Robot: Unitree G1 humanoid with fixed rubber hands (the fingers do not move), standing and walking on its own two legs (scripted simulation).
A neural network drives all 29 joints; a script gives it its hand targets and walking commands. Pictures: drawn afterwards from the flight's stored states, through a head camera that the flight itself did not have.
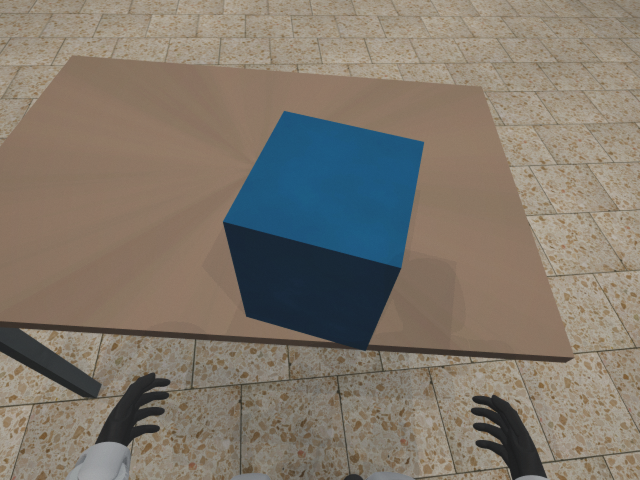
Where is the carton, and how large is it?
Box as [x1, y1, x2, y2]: [223, 111, 423, 350]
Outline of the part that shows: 284,111 223,220 246,316 365,350 401,266 423,142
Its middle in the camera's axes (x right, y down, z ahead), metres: +0.01 -0.01 +0.57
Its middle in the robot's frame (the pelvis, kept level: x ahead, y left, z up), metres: +0.43 -0.01 +0.00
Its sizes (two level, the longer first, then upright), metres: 0.210 0.200 0.250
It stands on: a table, 0.65 m high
